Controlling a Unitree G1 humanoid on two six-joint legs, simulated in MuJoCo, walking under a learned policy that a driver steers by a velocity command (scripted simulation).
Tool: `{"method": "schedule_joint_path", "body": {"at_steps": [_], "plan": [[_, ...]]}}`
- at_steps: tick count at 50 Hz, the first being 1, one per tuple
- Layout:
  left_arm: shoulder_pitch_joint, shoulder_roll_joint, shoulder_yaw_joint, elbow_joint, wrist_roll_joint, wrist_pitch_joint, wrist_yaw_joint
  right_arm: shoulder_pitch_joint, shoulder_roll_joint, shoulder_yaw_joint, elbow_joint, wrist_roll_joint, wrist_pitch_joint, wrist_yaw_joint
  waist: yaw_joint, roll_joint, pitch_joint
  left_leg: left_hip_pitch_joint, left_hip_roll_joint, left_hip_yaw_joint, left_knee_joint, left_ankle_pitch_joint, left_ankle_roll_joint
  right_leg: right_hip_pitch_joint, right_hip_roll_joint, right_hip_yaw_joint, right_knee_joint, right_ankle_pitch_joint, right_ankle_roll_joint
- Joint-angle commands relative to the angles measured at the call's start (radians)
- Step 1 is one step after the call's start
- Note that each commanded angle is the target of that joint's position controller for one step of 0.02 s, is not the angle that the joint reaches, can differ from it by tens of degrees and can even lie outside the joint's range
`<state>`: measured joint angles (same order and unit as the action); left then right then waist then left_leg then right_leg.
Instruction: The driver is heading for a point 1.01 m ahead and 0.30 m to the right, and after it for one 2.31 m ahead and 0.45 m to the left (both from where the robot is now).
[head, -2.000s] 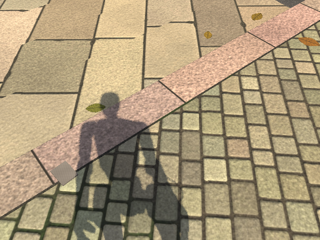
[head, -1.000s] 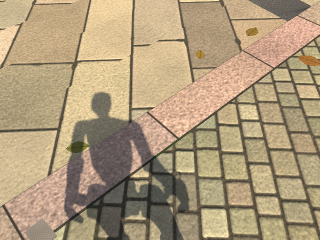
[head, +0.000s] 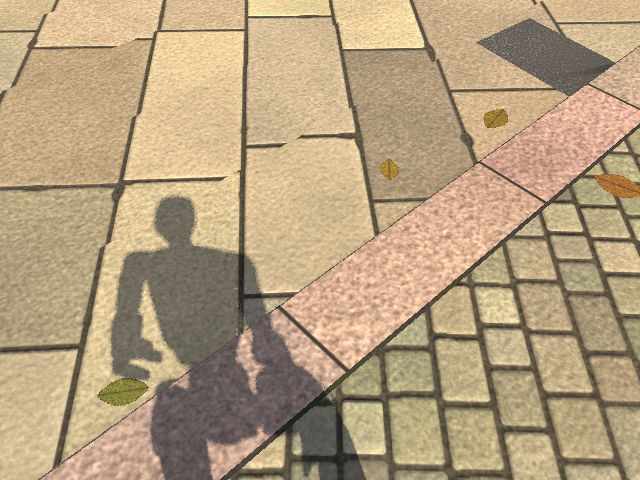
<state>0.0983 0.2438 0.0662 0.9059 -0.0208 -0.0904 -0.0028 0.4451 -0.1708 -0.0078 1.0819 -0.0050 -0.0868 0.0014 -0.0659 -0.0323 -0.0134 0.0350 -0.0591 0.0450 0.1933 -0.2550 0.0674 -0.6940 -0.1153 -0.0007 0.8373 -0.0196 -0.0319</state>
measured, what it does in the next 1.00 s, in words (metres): walks ahead, turning right: right foot, then left foot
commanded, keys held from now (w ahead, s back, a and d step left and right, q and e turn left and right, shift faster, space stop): w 0.38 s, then w+e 0.62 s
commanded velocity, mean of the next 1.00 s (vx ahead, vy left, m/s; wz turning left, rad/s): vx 0.49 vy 0.00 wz -0.24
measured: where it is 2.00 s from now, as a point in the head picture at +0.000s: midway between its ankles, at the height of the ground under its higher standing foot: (423, 275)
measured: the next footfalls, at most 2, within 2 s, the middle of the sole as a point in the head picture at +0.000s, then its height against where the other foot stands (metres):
right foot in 0.20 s outside the picture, level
left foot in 0.74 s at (262, 443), level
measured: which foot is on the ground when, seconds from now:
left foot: down 0.00-0.22, up 0.24-0.72, down 0.74-1.00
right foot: up 0.00-0.18, down 0.20-0.74, up 0.76-1.00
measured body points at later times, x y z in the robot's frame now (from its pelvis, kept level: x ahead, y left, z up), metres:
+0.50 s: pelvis +0.29 -0.06 +0.00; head +0.30 -0.06 +0.45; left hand +0.29 +0.20 -0.14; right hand +0.43 -0.32 -0.11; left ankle +0.42 +0.13 -0.67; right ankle +0.28 -0.14 -0.74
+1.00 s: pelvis +0.56 -0.01 +0.00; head +0.57 +0.00 +0.45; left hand +0.76 +0.22 -0.12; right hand +0.51 -0.28 -0.13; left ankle +0.56 +0.10 -0.74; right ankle +0.58 -0.19 -0.66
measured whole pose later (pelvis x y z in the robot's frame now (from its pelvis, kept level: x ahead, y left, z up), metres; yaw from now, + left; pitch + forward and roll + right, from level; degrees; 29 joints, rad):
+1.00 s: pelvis +0.56 -0.01 +0.00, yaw -17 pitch +1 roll +2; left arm 0.20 0.30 0.09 0.82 -0.03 -0.04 0.01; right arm 0.29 -0.24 -0.07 0.96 -0.01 -0.11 0.00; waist -0.05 -0.05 0.00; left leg -0.12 -0.01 0.16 0.29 -0.19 0.03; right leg -0.69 -0.11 0.06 1.07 -0.17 -0.04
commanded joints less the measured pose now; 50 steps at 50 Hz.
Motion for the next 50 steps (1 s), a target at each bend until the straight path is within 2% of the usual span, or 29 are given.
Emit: {"method": "schedule_joint_path", "body": {"at_steps": [1,5,7,8,9,10,11,12,13,14,15,16,18,19,23,27,31,34,35,36,37,38,39,40,41,42,43,45,50], "plan": [[-0.169,0.011,-0.015,-0.098,-0.004,-0.013,-0.013,0.034,-0.182,-0.034,-0.038,0.007,-0.01,-0.014,-0.009,0.098,0.142,-0.104,0.24,-0.118,-0.107,0.326,0.113,0.0,0.039,-0.044,-0.18,0.104,0.009],[-0.255,0.029,-0.021,-0.142,-0.011,-0.021,-0.037,0.074,-0.18,-0.042,-0.018,0.019,-0.001,-0.016,-0.006,0.1,0.166,0.032,0.296,-0.109,-0.064,0.388,0.11,-0.01,0.052,-0.03,-0.288,0.077,-0.03],[-0.222,0.058,-0.011,-0.145,-0.01,-0.028,-0.046,0.052,-0.198,-0.051,-0.025,0.016,0.005,-0.017,0.036,0.117,0.12,0.09,0.311,-0.093,0.023,0.609,0.093,0.078,0.083,-0.046,-0.315,0.013,-0.061],[-0.163,0.085,0.002,-0.133,-0.009,-0.029,-0.044,0.04,-0.213,-0.057,-0.03,0.012,0.01,-0.017,0.072,0.143,0.064,0.107,0.31,-0.087,0.102,0.794,0.083,0.178,0.116,-0.067,-0.306,-0.022,-0.078],[-0.025,0.124,0.023,-0.095,-0.01,-0.028,-0.04,0.02,-0.216,-0.058,-0.036,0.007,0.018,-0.016,0.147,0.16,-0.023,0.091,0.284,-0.064,0.263,0.948,0.066,0.355,0.153,-0.089,-0.309,-0.038,-0.105],[0.171,0.172,0.045,-0.041,-0.009,-0.023,-0.03,-0.008,-0.205,-0.052,-0.053,0.001,0.02,-0.013,0.236,0.155,-0.135,-0.066,0.242,-0.044,0.5,0.887,0.035,0.648,0.109,-0.034,-0.293,-0.021,-0.145],[0.34,0.269,0.068,-0.008,0.022,-0.019,-0.021,0.081,-0.106,-0.024,-0.074,-0.005,0.008,-0.001,0.216,-0.047,-0.322,-0.45,0.109,-0.014,0.91,0.44,-0.019,1.074,-0.166,0.366,-0.296,-0.133,-0.28],[0.36,0.225,0.051,0.006,0.022,-0.013,-0.024,0.125,-0.051,-0.005,-0.052,0.018,-0.022,0.011,0.192,-0.202,-0.455,-0.651,-0.019,-0.138,1.169,-0.275,-0.034,1.194,-0.311,0.782,-0.504,-0.286,-0.365],[0.272,0.16,0.03,0.0,0.009,-0.016,-0.027,0.02,-0.154,-0.034,-0.083,0.045,-0.045,0.014,0.191,-0.144,-0.297,-0.753,0.051,-0.199,1.246,-0.25,-0.005,1.062,-0.26,0.692,-0.55,-0.339,-0.299],[0.166,0.117,0.016,-0.023,0.007,-0.018,-0.027,-0.083,-0.189,-0.042,-0.121,0.06,-0.054,0.01,0.159,-0.085,-0.153,-0.768,0.107,-0.153,1.223,-0.162,0.008,0.875,-0.224,0.516,-0.575,-0.276,-0.254],[0.087,0.088,0.004,-0.031,0.015,-0.025,-0.034,-0.125,-0.181,-0.046,-0.13,0.051,-0.051,0.0,0.115,0.01,-0.068,-0.719,0.155,-0.13,1.155,-0.079,0.007,0.693,-0.186,0.393,-0.614,-0.167,-0.231],[0.05,0.06,-0.004,-0.032,0.024,-0.033,-0.039,-0.113,-0.17,-0.056,-0.126,0.034,-0.037,-0.009,0.073,0.009,-0.04,-0.648,0.191,-0.133,1.087,-0.032,0.009,0.581,-0.142,0.304,-0.642,-0.11,-0.207],[0.055,0.05,-0.008,-0.01,0.026,-0.035,-0.046,-0.057,-0.116,-0.054,-0.115,0.028,-0.007,-0.015,0.032,-0.024,-0.013,-0.57,0.212,-0.127,1.021,-0.012,0.002,0.466,-0.103,0.221,-0.693,-0.094,-0.208],[0.075,0.063,-0.006,0.003,0.025,-0.037,-0.042,-0.061,-0.108,-0.055,-0.119,0.028,0.002,-0.017,0.025,-0.026,0.007,-0.576,0.217,-0.117,0.991,-0.003,-0.006,0.433,-0.096,0.191,-0.713,-0.078,-0.216],[0.171,0.122,0.005,0.026,0.021,-0.03,-0.01,-0.259,-0.143,-0.068,-0.2,0.004,0.0,-0.024,0.059,-0.004,0.067,-0.72,0.223,-0.106,0.74,0.19,-0.053,0.459,-0.084,0.183,-0.748,-0.053,-0.226],[0.245,0.143,0.011,0.035,0.009,-0.017,0.008,-0.415,-0.125,-0.061,-0.241,0.01,-0.014,-0.011,0.103,-0.016,0.071,-0.661,0.158,-0.082,0.461,0.356,-0.075,0.487,-0.048,0.144,-0.721,-0.043,-0.184],[0.313,0.142,0.016,0.052,-0.005,-0.005,0.016,-0.528,-0.133,-0.054,-0.28,0.024,-0.026,0.01,0.135,-0.033,0.084,-0.617,0.125,-0.089,0.335,0.327,-0.081,0.555,-0.075,0.188,-0.649,-0.09,-0.176],[0.3,0.163,0.03,0.044,-0.006,0.009,0.024,-0.494,-0.182,-0.067,-0.286,0.028,-0.043,0.018,0.093,-0.062,0.06,-0.51,0.11,-0.099,0.274,0.23,-0.064,0.597,-0.107,0.25,-0.564,-0.091,-0.153],[0.287,0.157,0.03,0.038,-0.005,0.015,0.025,-0.428,-0.2,-0.077,-0.27,0.027,-0.047,0.016,0.055,-0.07,0.032,-0.42,0.1,-0.085,0.256,0.187,-0.05,0.593,-0.092,0.25,-0.5,-0.037,-0.139],[0.272,0.127,0.02,0.023,0.0,0.016,0.023,-0.286,-0.243,-0.099,-0.233,0.021,-0.052,0.009,-0.008,-0.053,-0.056,-0.223,0.111,-0.089,0.252,0.167,-0.019,0.546,-0.033,0.218,-0.342,0.042,-0.112],[0.258,0.067,0.0,-0.015,0.018,0.016,0.02,-0.104,-0.319,-0.119,-0.21,0.006,-0.055,0.001,-0.074,0.067,-0.226,0.069,0.296,-0.263,0.272,0.132,0.042,0.381,0.057,0.139,-0.02,-0.113,-0.073],[0.383,-0.034,-0.026,-0.046,-0.005,-0.003,0.016,-0.04,-0.393,-0.134,-0.191,-0.003,-0.043,0.005,-0.008,0.396,-0.346,0.375,0.516,-0.708,0.163,-0.029,0.188,0.007,0.188,0.05,0.306,-0.553,-0.018],[0.364,0.081,-0.003,-0.03,-0.027,-0.011,0.018,-0.07,-0.28,-0.106,-0.21,-0.003,-0.043,0.007,-0.023,0.302,-0.314,0.328,0.493,-0.771,0.108,-0.158,0.179,-0.094,0.124,0.153,0.458,-0.553,-0.023],[0.278,0.141,0.015,-0.048,-0.033,-0.01,0.019,-0.14,-0.21,-0.086,-0.229,0.002,-0.043,0.005,-0.025,0.205,-0.185,0.201,0.458,-0.59,0.104,-0.126,0.127,-0.131,0.083,0.146,0.481,-0.46,-0.033],[0.242,0.129,0.018,-0.052,-0.026,-0.003,0.023,-0.208,-0.189,-0.077,-0.236,0.002,-0.041,0.007,0.005,0.126,-0.117,0.065,0.413,-0.458,0.083,-0.026,0.1,-0.086,0.038,0.124,0.459,-0.37,-0.027],[0.221,0.116,0.023,-0.059,-0.014,0.003,0.024,-0.251,-0.163,-0.07,-0.234,0.0,-0.037,0.009,0.027,0.12,-0.06,-0.034,0.373,-0.367,0.051,0.041,0.09,-0.057,0.012,0.122,0.409,-0.311,-0.023],[0.229,0.096,0.027,-0.064,-0.013,0.014,0.02,-0.267,-0.154,-0.067,-0.228,-0.007,-0.037,0.009,0.052,0.149,-0.032,-0.102,0.346,-0.289,0.019,0.084,0.079,-0.009,-0.014,0.121,0.376,-0.273,-0.022],[0.225,0.059,0.025,-0.078,-0.018,0.034,0.012,-0.259,-0.156,-0.073,-0.211,-0.007,-0.04,0.006,0.065,0.146,-0.006,-0.152,0.329,-0.193,-0.024,0.168,0.091,0.012,-0.026,0.1,0.349,-0.236,-0.017],[0.118,0.052,0.024,-0.139,-0.007,0.049,0.001,-0.223,-0.205,-0.091,-0.188,-0.01,-0.039,-0.011,0.058,0.092,0.037,-0.131,0.334,-0.036,-0.059,0.313,0.106,-0.064,-0.025,0.105,0.158,-0.061,0.003]]}}
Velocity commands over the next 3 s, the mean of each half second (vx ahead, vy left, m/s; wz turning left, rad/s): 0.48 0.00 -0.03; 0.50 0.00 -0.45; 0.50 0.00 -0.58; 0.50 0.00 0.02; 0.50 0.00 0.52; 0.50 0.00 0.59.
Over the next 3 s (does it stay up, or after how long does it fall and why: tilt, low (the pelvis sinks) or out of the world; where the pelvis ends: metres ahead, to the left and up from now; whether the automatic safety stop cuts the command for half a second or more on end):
stays up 1.56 -0.42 -0.05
